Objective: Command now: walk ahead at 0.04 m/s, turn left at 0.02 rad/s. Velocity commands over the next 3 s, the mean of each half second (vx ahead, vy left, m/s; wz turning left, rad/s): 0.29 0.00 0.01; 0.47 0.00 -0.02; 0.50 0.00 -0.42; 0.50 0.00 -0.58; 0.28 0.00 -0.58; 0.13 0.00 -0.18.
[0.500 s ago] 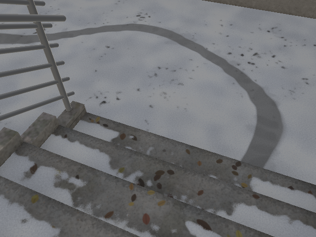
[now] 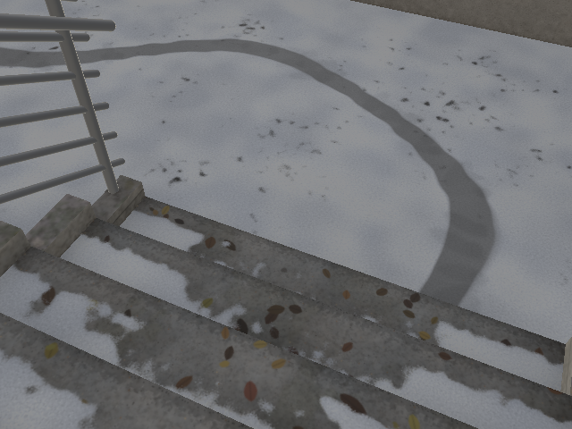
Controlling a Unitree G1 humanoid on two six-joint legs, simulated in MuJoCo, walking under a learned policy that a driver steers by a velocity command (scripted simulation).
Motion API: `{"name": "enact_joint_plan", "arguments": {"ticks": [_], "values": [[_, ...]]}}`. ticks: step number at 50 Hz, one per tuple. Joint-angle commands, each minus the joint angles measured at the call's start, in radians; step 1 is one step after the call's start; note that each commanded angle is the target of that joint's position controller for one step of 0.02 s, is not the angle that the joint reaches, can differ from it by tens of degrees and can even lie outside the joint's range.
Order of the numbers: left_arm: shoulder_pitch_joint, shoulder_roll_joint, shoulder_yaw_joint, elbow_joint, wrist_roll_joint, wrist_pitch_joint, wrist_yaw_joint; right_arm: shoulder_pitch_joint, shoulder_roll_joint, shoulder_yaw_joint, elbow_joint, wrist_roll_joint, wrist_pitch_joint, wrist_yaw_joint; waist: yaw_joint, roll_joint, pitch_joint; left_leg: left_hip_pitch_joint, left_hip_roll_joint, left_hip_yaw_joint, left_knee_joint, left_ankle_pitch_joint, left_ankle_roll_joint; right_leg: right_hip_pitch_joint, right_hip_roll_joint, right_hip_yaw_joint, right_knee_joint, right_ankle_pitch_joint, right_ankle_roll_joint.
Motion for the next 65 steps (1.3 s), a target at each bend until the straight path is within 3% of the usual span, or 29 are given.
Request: {"name": "enact_joint_plan", "arguments": {"ticks": [1, 5, 10, 13, 14, 16, 18, 23, 26, 30, 34, 36, 37, 38, 39, 40, 41, 43, 44, 46, 48, 50, 52, 54, 55, 58, 60, 62, 65], "values": [[0.025, 0.070, 0.018, -0.017, 0.003, -0.008, -0.002, -0.023, -0.091, -0.017, -0.024, -0.001, -0.011, -0.003, 0.006, 0.030, -0.063, -0.023, 0.118, -0.117, -0.112, 0.032, 0.053, 0.051, -0.119, 0.121, -0.090, 0.025, -0.020], [0.046, 0.129, 0.043, -0.001, 0.003, -0.008, -0.010, -0.060, -0.144, -0.041, -0.007, 0.004, 0.019, 0.001, 0.022, 0.002, 0.021, -0.140, 0.045, -0.079, -0.080, -0.384, 0.097, -0.015, -0.102, 0.142, -0.094, -0.376, -0.059], [0.100, 0.181, 0.070, 0.013, -0.001, -0.029, 0.019, -0.097, -0.104, -0.039, -0.003, -0.015, -0.010, 0.007, 0.026, -0.123, 0.093, -0.206, 0.009, 0.070, 0.129, -0.188, 0.093, -0.029, -0.272, 0.395, -0.245, -0.526, -0.156], [0.042, 0.192, 0.086, -0.011, 0.005, -0.042, 0.029, 0.021, -0.105, -0.049, 0.047, -0.019, -0.026, 0.006, -0.039, -0.076, 0.116, -0.003, -0.001, 0.097, 0.041, -0.188, 0.099, -0.169, -0.206, 0.295, -0.175, -0.436, -0.131], [0.017, 0.153, 0.077, -0.020, 0.003, -0.054, 0.027, 0.108, -0.116, -0.053, 0.075, -0.024, -0.032, 0.007, -0.074, -0.026, 0.103, 0.111, 0.016, 0.026, 0.020, -0.249, 0.112, -0.257, -0.149, 0.215, -0.065, -0.360, -0.103], [0.024, 0.104, 0.069, -0.029, 0.011, -0.075, 0.030, 0.305, -0.195, -0.078, 0.122, -0.021, -0.051, -0.003, -0.123, 0.224, 0.051, 0.344, 0.218, -0.353, -0.136, -0.336, 0.209, -0.501, -0.011, 0.009, 0.311, -0.266, -0.044], [-0.005, 0.159, 0.092, -0.038, 0.016, -0.081, 0.040, 0.367, -0.201, -0.078, 0.128, -0.017, -0.067, -0.005, -0.123, 0.092, 0.077, 0.389, 0.330, -0.473, -0.135, -0.077, 0.304, -0.688, -0.040, 0.059, 0.541, -0.381, -0.025], [0.059, 0.142, 0.099, 0.029, 0.022, -0.058, 0.022, 0.309, -0.141, -0.064, 0.126, -0.037, -0.082, -0.014, -0.036, 0.079, 0.022, 0.171, 0.244, -0.209, -0.081, 0.328, 0.252, -0.522, -0.086, 0.078, 0.656, -0.064, -0.003], [-0.076, 0.160, 0.115, 0.004, 0.022, -0.053, 0.021, 0.362, -0.132, -0.047, 0.155, -0.028, -0.120, -0.032, -0.057, 0.067, 0.044, 0.204, 0.192, -0.162, -0.005, 0.239, 0.197, -0.635, -0.077, 0.172, 0.547, 0.180, 0.015], [-0.174, 0.081, 0.079, -0.015, 0.015, -0.066, -0.021, 0.308, -0.095, -0.021, 0.165, -0.033, -0.127, -0.057, -0.039, 0.027, 0.041, -0.117, 0.124, -0.110, 0.147, -0.139, 0.176, -0.392, -0.055, 0.084, 0.292, 0.703, 0.009], [-0.230, 0.053, 0.043, -0.041, -0.023, -0.082, -0.014, 0.359, -0.098, -0.015, 0.201, -0.035, -0.123, -0.058, -0.095, 0.074, 0.128, -0.238, 0.111, -0.076, 0.287, -0.066, 0.148, -0.209, -0.037, -0.004, 0.147, 0.670, 0.032], [-0.123, 0.088, 0.050, -0.005, -0.032, -0.095, -0.002, 0.405, -0.108, -0.019, 0.221, -0.057, -0.103, -0.068, -0.090, 0.033, 0.123, -0.113, 0.094, -0.070, 0.485, 0.043, 0.152, -0.163, -0.067, 0.004, -0.030, 0.655, 0.036], [0.111, 0.106, 0.063, 0.068, -0.017, -0.091, 0.021, 0.355, -0.141, -0.022, 0.224, -0.060, -0.096, -0.057, 0.027, 0.042, -0.010, -0.162, 0.079, -0.029, 0.733, 0.259, 0.153, 0.098, 0.001, -0.108, 0.072, 0.659, 0.025], [0.278, 0.133, 0.079, 0.130, -0.015, -0.090, 0.022, 0.383, -0.162, -0.039, 0.230, -0.039, -0.084, -0.059, 0.122, -0.024, -0.060, -0.134, 0.035, -0.012, 1.013, 0.248, 0.146, 0.196, -0.104, 0.046, -0.198, 0.621, -0.006], [0.412, 0.212, 0.102, 0.189, -0.012, -0.090, 0.020, 0.381, -0.091, -0.040, 0.252, -0.029, -0.077, -0.062, 0.156, -0.209, -0.096, -0.337, -0.111, 0.054, 1.497, -0.491, 0.126, 0.395, -0.191, 0.062, -0.083, 0.887, -0.050], [0.411, 0.229, 0.087, 0.167, 0.010, -0.102, 0.012, 0.536, -0.065, -0.041, 0.202, 0.049, -0.091, -0.078, 0.025, -0.274, -0.273, -0.655, -0.085, -0.054, 1.721, -0.706, 0.116, 0.739, -0.403, 0.248, 0.381, 1.340, -0.089], [0.406, 0.203, 0.086, 0.155, -0.017, -0.094, 0.004, 0.512, -0.111, -0.043, 0.198, 0.042, -0.099, -0.090, 0.059, -0.153, -0.306, -0.769, -0.039, -0.048, 1.681, -0.597, 0.129, 0.695, -0.453, 0.308, 0.293, 1.151, -0.123], [0.280, 0.189, 0.091, 0.141, -0.017, -0.086, 0.034, 0.277, -0.120, -0.045, 0.131, -0.020, -0.075, -0.074, 0.059, -0.159, -0.142, -0.906, 0.007, 0.051, 1.604, -0.448, 0.082, 0.334, -0.490, 0.521, -0.019, 0.161, -0.296], [0.266, 0.137, 0.070, 0.134, 0.006, -0.101, 0.030, 0.200, -0.137, -0.053, 0.115, -0.049, -0.055, -0.056, 0.046, -0.056, -0.011, -0.874, 0.050, -0.034, 1.461, -0.376, 0.083, 0.124, -0.460, 0.500, -0.050, 0.004, -0.298], [0.205, 0.073, 0.041, 0.152, 0.037, -0.125, 0.018, 0.146, -0.087, -0.056, 0.110, -0.030, -0.036, -0.032, -0.035, 0.059, 0.145, -0.758, 0.082, -0.108, 1.103, -0.105, 0.071, -0.216, -0.360, 0.395, -0.058, -0.038, -0.214], [0.135, 0.100, 0.035, 0.137, -0.002, -0.154, 0.033, 0.055, -0.033, -0.040, 0.059, -0.056, -0.037, -0.011, -0.087, -0.049, 0.152, -0.484, 0.108, 0.011, 0.647, 0.155, 0.031, -0.462, -0.236, 0.273, -0.150, 0.060, -0.194], [0.158, 0.137, 0.047, 0.134, -0.010, -0.150, 0.032, 0.105, -0.011, -0.035, 0.106, -0.078, -0.017, 0.000, -0.085, -0.130, 0.036, -0.227, 0.075, 0.059, 0.606, 0.239, 0.020, -0.460, -0.214, 0.227, -0.109, 0.318, -0.197], [0.193, 0.117, 0.051, 0.122, -0.006, -0.135, 0.026, 0.148, -0.057, -0.050, 0.133, -0.053, -0.006, 0.011, -0.092, -0.075, 0.006, -0.268, 0.086, 0.058, 0.644, 0.323, 0.040, -0.341, -0.214, 0.233, -0.034, 0.341, -0.205], [0.346, 0.068, 0.043, 0.161, -0.006, -0.129, 0.049, -0.082, -0.088, -0.060, 0.070, -0.059, -0.031, 0.007, 0.010, -0.018, 0.071, -0.631, 0.141, -0.033, 0.520, 0.417, 0.036, 0.006, -0.250, 0.376, 0.052, 0.146, -0.236], [0.402, 0.076, 0.048, 0.170, 0.007, -0.125, 0.052, -0.148, -0.091, -0.059, 0.051, -0.071, -0.039, 0.004, 0.054, -0.020, 0.082, -0.723, 0.145, -0.043, 0.491, 0.358, 0.021, 0.101, -0.255, 0.426, 0.087, 0.139, -0.261], [0.507, 0.106, 0.060, 0.173, 0.025, -0.140, 0.082, -0.384, -0.095, -0.064, -0.052, -0.050, -0.079, 0.010, 0.159, -0.013, 0.128, -0.944, 0.132, -0.077, 0.357, 0.331, -0.030, 0.245, -0.256, 0.551, 0.163, 0.007, -0.290], [0.383, 0.089, 0.060, 0.135, 0.013, -0.147, 0.087, -0.358, -0.079, -0.057, -0.067, -0.047, -0.099, 0.025, 0.116, -0.014, 0.127, -0.679, 0.146, -0.075, 0.207, 0.577, -0.028, 0.011, -0.199, 0.466, 0.216, -0.039, -0.237], [0.335, 0.093, 0.064, 0.108, 0.013, -0.145, 0.054, -0.276, -0.040, -0.042, -0.052, -0.023, -0.087, 0.047, 0.141, 0.004, 0.078, -0.243, 0.085, 0.031, 0.041, 0.711, -0.024, -0.240, -0.108, 0.321, 0.222, -0.094, -0.158], [0.373, 0.084, 0.062, 0.122, 0.014, -0.121, 0.065, -0.220, -0.062, -0.038, -0.059, 0.005, -0.084, 0.027, 0.160, -0.053, 0.097, -0.169, 0.124, -0.015, -0.127, 0.723, -0.026, -0.102, -0.088, 0.339, 0.403, -0.069, -0.126]]}}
